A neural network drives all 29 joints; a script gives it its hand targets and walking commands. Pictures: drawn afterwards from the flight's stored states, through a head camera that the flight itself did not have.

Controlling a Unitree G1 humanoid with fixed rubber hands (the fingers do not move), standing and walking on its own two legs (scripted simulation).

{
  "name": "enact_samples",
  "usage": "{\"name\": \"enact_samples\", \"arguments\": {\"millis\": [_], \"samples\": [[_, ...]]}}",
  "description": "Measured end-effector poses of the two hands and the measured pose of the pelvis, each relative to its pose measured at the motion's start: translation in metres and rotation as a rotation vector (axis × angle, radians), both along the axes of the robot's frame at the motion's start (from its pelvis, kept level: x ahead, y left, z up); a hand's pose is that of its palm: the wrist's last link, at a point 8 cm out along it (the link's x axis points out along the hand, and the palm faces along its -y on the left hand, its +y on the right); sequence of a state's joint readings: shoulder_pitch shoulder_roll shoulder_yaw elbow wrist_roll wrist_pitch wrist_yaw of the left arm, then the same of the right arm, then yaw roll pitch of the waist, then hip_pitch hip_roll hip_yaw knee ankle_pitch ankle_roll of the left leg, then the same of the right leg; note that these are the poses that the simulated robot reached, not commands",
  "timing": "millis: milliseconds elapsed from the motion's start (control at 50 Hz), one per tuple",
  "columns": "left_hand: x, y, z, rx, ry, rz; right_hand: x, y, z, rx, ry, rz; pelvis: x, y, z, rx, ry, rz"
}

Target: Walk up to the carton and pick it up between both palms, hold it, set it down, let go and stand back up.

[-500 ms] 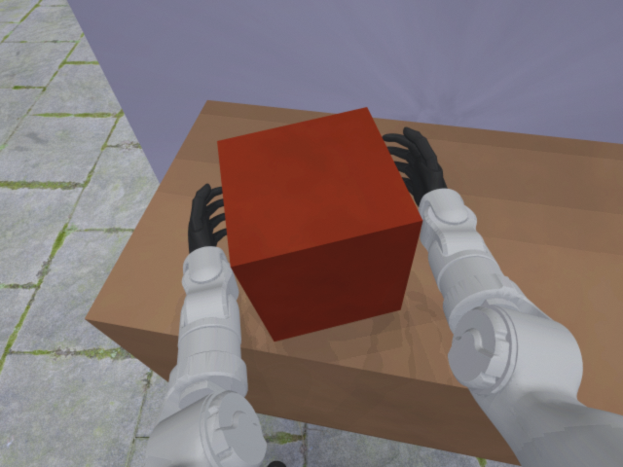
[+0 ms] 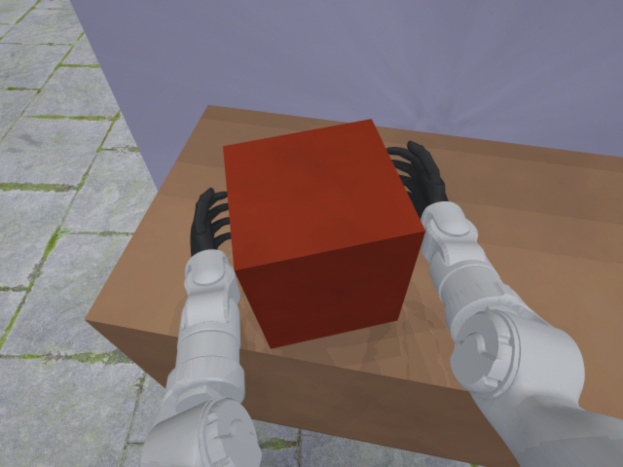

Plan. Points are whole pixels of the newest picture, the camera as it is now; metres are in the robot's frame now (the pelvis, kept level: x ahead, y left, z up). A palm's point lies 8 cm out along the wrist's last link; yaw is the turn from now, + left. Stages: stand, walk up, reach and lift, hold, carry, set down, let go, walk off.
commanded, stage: reach and lift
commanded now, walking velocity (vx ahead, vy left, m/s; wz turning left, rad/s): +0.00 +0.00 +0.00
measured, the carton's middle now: (317, 241) +0.42 +0.09 +0.01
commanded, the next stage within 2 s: none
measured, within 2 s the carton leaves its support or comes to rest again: leaves its support in 0.36 s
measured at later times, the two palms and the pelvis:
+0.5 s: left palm (202, 248) +0.33 +0.23 +0.07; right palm (440, 220) +0.42 -0.06 +0.10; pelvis -0.03 +0.01 +0.00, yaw -1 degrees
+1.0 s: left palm (205, 232) +0.33 +0.21 +0.10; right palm (464, 229) +0.39 -0.08 +0.12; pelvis -0.03 +0.01 +0.00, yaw -1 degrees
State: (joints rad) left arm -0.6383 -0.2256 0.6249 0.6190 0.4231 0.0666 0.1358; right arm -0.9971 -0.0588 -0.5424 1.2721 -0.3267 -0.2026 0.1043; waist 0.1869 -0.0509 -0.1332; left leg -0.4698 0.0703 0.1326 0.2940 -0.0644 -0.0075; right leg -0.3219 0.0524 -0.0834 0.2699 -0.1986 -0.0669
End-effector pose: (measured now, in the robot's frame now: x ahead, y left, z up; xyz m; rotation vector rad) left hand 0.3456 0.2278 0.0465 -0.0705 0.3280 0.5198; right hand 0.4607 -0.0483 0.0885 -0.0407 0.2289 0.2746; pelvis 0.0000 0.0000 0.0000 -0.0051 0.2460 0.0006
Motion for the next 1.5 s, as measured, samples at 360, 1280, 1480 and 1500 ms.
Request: {"name": "enact_samples", "arguments": {"millis": [360, 1280, 1480, 1500], "samples": [[-0.011, -0.009, 0.004, -0.007, -0.010, -0.049, -0.031, -0.018, -0.010, -0.025, -0.010, -0.059, -0.019, 0.000, 0.000, -0.002, -0.019, -0.007], [0.008, -0.021, 0.094, 0.078, -0.040, -0.225, -0.062, -0.044, 0.058, -0.029, -0.049, -0.217, -0.023, 0.009, 0.004, 0.004, -0.226, 0.004], [0.004, -0.016, 0.093, 0.090, -0.034, -0.251, -0.070, -0.039, 0.060, -0.026, -0.057, -0.239, -0.019, 0.016, 0.004, 0.003, -0.280, 0.015], [0.002, -0.016, 0.092, 0.090, -0.035, -0.253, -0.072, -0.039, 0.059, -0.024, -0.057, -0.242, -0.019, 0.016, 0.004, 0.002, -0.283, 0.017]]}}
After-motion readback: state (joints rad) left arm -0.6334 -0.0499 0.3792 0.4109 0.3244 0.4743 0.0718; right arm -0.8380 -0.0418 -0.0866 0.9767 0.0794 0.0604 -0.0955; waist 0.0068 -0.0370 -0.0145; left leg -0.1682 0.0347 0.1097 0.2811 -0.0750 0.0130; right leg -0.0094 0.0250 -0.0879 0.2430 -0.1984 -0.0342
